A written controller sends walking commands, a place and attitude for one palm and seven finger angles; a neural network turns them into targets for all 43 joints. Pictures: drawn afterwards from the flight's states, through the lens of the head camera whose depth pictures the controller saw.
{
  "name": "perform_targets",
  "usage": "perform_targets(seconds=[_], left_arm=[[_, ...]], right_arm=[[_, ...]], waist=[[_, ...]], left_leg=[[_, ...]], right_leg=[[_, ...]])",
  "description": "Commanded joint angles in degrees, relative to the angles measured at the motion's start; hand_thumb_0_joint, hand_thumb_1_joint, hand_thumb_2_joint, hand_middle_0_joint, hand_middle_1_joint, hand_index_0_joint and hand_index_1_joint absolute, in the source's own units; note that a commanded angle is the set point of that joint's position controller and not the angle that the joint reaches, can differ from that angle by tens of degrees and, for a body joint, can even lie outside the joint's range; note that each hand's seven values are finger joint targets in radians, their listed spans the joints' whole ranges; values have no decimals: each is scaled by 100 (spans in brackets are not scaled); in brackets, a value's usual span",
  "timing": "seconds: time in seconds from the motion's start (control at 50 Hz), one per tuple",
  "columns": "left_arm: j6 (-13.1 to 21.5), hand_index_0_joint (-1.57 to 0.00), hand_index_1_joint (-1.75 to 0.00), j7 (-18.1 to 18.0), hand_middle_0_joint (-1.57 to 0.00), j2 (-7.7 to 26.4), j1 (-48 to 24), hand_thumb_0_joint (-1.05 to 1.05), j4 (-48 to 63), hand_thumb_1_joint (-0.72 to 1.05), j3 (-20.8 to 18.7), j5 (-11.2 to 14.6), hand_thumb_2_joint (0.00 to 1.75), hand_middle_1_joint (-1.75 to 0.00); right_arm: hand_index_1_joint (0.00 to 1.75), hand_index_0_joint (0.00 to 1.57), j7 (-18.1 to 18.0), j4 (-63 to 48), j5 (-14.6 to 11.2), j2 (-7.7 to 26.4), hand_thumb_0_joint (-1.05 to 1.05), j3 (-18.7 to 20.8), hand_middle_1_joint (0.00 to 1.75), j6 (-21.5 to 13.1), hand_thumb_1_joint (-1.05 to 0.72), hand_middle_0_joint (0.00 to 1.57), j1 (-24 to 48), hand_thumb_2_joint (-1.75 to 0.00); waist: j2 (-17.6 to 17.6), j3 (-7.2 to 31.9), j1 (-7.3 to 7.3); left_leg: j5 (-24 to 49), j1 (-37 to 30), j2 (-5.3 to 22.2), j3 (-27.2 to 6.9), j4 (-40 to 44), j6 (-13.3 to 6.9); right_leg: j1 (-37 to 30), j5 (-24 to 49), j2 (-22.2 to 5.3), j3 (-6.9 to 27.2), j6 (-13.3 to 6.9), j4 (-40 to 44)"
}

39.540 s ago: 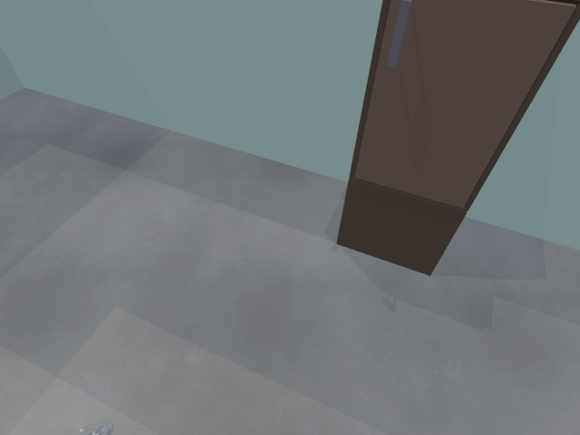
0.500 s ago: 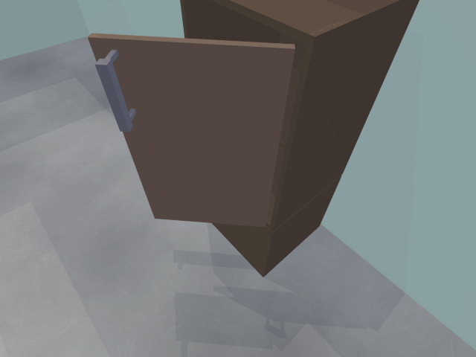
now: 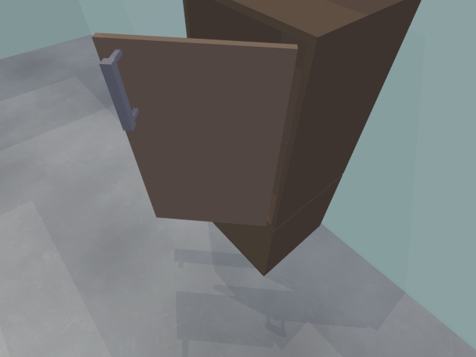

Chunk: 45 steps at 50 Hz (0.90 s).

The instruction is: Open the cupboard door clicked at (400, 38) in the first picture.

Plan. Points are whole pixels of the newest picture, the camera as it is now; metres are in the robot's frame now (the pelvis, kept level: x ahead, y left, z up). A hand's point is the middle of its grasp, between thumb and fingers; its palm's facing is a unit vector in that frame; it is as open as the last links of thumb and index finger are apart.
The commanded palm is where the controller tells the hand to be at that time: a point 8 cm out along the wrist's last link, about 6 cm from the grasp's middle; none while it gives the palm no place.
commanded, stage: look again from close up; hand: left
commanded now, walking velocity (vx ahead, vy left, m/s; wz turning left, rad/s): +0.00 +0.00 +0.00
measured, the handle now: (123, 91) +0.55 +0.27 +0.15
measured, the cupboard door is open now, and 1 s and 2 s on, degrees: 44 44 44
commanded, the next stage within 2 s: raise the hand with hooked fingers in 0.20 s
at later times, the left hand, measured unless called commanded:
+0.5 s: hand (120, 316) +0.18 +0.20 -0.01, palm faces +0.24 -0.97 -0.05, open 7.6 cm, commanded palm +0.10 +0.25 -0.04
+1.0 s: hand (84, 322) +0.16 +0.23 +0.03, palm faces -0.02 -1.00 -0.06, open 10.3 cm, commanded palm +0.13 +0.29 +0.04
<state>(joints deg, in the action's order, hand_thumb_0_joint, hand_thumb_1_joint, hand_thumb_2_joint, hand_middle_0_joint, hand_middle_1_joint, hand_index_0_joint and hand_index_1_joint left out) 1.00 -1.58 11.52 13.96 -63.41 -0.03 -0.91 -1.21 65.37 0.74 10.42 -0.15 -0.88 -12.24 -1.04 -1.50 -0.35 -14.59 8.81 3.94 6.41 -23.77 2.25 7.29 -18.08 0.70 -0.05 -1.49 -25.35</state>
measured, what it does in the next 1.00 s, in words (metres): shifts its weight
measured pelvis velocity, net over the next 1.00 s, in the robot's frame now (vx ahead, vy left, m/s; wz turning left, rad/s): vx -0.06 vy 0.00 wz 0.09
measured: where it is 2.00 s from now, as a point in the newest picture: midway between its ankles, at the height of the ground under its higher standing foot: outside the picture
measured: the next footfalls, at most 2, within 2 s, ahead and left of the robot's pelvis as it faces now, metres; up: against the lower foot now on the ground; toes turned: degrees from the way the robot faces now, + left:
none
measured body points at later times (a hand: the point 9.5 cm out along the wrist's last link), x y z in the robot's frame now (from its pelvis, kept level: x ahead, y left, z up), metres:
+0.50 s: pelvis -0.02 +0.01 -0.01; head -0.01 -0.01 +0.43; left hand +0.16 +0.25 +0.00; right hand +0.11 -0.24 -0.13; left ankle -0.02 +0.14 -0.74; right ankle -0.05 -0.10 -0.74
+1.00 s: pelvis -0.06 +0.00 -0.04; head -0.03 +0.01 +0.41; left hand +0.16 +0.29 +0.03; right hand +0.13 -0.20 -0.12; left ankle -0.03 +0.14 -0.74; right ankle -0.05 -0.10 -0.74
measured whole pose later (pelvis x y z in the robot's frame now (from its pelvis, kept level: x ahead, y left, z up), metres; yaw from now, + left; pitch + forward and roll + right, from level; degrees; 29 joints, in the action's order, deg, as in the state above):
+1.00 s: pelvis -0.06 +0.00 -0.04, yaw +5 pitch +6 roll -2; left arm 14.5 25.2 18.8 12.3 -6.1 -14.2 18.4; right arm -4.2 34.8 -2.5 12.2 -3.4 -14.5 -14.0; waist 1.7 3.5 -0.3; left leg -21.1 34.9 3.8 -0.6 -50.1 1.3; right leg 29.0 -25.1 -0.3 -6.1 -1.3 -48.2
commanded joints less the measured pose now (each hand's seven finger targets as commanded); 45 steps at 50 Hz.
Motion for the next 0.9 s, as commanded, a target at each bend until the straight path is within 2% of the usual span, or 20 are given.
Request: perform_targets(seconds=[0.0,0.26,0.28,0.3,0.32,0.34,0.36,0.38,0.4,0.42,0.46,0.52,0.56,0.6,0.64,0.66,0.72,0.74,0.8,0.88], left_arm=[[95,-20,-30,-33,-20,747,258,0,204,90,-139,4,90,-30],[103,-20,-30,-40,-20,708,310,0,174,90,-136,1,90,-30],[155,-20,-30,-291,-20,509,845,0,-20,90,-91,-31,90,-30],[1404,-20,-32,-154,-20,1975,-3482,0,8787,88,-902,1196,89,-32],[1183,-20,-33,-353,-20,1521,-796,0,7413,85,-906,720,88,-33],[472,-21,-34,-433,-21,320,728,0,6629,83,-205,901,87,-34],[457,-21,-36,-292,-21,-93,581,0,6490,81,-189,1112,86,-36],[752,-21,-37,-159,-21,299,95,0,6658,78,-516,1176,85,-37],[1112,-21,-39,15,-21,475,156,0,6381,76,-828,1188,84,-39],[1475,-21,-40,276,-21,211,775,0,5767,74,-883,1258,83,-40],[2251,-22,-43,972,-22,17,1730,0,5083,69,-961,1314,81,-43],[3339,-22,-48,2179,-22,466,1445,0,5057,62,-1134,1408,78,-48],[3223,-22,-51,2684,-22,913,1509,0,5340,57,-1573,1610,76,-51],[2826,-23,-54,2781,-23,1116,829,0,6090,53,-1842,1983,74,-54],[2658,-23,-57,2635,-23,1048,47,0,6792,48,-1739,2168,72,-57],[2673,-23,-58,2519,-23,1069,-337,0,7228,46,-1697,2164,71,-58],[2827,-24,-63,2259,-24,1089,-1067,0,7874,39,-1377,1914,68,-63],[2819,-24,-64,2266,-24,1203,-1353,0,7901,36,-1361,1911,67,-64],[2578,-24,-69,2428,-24,1248,-937,0,7488,29,-1356,1816,64,-69],[1836,-25,-75,2644,-25,1641,-687,0,6846,20,-1836,1951,60,-75]], right_arm=[[30,20,-62,-203,5,705,0,142,30,-91,-90,20,-177,-90],[30,20,-70,-170,4,679,0,148,30,-90,-90,20,-217,-90],[30,20,-10,-625,-51,704,0,176,30,-75,-90,20,216,-90],[30,20,-273,-2524,-394,1445,0,232,30,-914,-90,20,-103,-90],[30,20,-472,-2298,-270,1008,0,208,30,-1422,-90,20,233,-90],[30,20,-426,-2381,-409,742,0,243,30,-1595,-90,20,238,-90],[30,20,-402,-2237,-428,871,0,260,30,-1616,-90,20,43,-90],[30,20,-391,-2547,-370,1036,0,360,30,-1673,-90,20,188,-90],[30,20,-386,-2602,-232,1140,0,438,30,-1699,-90,20,86,-90],[30,20,-352,-2716,-158,1084,0,469,30,-1701,-90,20,114,-90],[30,20,-154,-3045,-119,1010,0,527,30,-1711,-90,20,285,-90],[30,20,51,-3553,-164,1102,0,606,30,-1716,-90,20,569,-90],[30,20,86,-4020,-266,1162,0,613,30,-1628,-90,20,619,-90],[30,20,-29,-4364,-343,1151,0,559,30,-1536,-90,20,643,-90],[30,20,-147,-4449,-335,1102,0,472,30,-1504,-90,20,472,-90],[30,20,-183,-4436,-323,1092,0,438,30,-1505,-90,20,383,-90],[30,20,-289,-4222,-280,1070,0,336,30,-1600,-90,20,147,-90],[30,20,-330,-4153,-267,1125,0,291,30,-1621,-90,20,92,-90],[30,20,-389,-4009,-320,1142,0,261,30,-1731,-90,20,93,-90],[30,20,-426,-3968,-358,1175,0,196,30,-1735,-90,20,194,-90]], waist=[[48,15,-4],[57,-24,-5],[341,-422,-108],[1094,2442,500],[1875,2524,-123],[1528,1640,55],[620,902,236],[45,268,361],[-567,390,428],[-1030,255,262],[-930,517,-161],[-789,830,-198],[-177,1446,-388],[-99,1695,-307],[-142,1618,-90],[200,1586,-15],[629,1458,278],[462,1350,361],[729,1400,308],[471,1408,98]], left_leg=[[1269,-284,391,-384,246,-289],[1316,-280,398,-399,247,-288],[1253,359,381,-69,-1125,-122],[2090,-1089,-364,-383,-189,-364],[3081,-1530,-169,-375,-124,-472],[3025,-932,-20,-434,-239,-366],[2482,-534,-51,-470,-362,-333],[1681,17,-176,-522,-538,-359],[1277,375,-254,-521,-768,-360],[1032,856,-289,-546,-976,-322],[877,1560,-406,-468,-1413,-192],[367,2539,-473,-410,-2209,-176],[345,2511,-553,-279,-2404,-235],[65,2483,-589,-233,-2462,-292],[-197,2432,-515,-394,-2519,-341],[-288,2305,-459,-451,-2514,-355],[-258,1969,-325,-649,-2466,-413],[-250,2006,-296,-717,-2498,-422],[-177,1856,-298,-735,-2349,-421],[-113,1834,-308,-744,-2025,-398]], right_leg=[[370,2026,-664,458,-71,386],[373,2050,-666,439,-65,431],[621,3863,-1082,825,233,507],[-217,3617,-500,211,-42,-138],[-9,2506,-202,21,-120,-530],[617,1579,-204,-401,10,-446],[910,1600,-182,-525,95,-304],[1322,1527,-157,-536,162,-241],[1659,1306,-122,-589,197,-353],[1939,1124,-74,-634,208,-591],[2101,1113,-72,-597,118,-1236],[2440,945,-185,-205,63,-1897],[2171,805,-260,22,24,-1991],[2134,185,-264,192,118,-1746],[2445,-373,-186,268,182,-1623],[2583,-547,-159,273,158,-1576],[2852,-309,-46,60,87,-1687],[2871,-258,-2,45,84,-1711],[2736,-98,-17,-14,81,-1584],[2229,-100,-65,-4,112,-1258]])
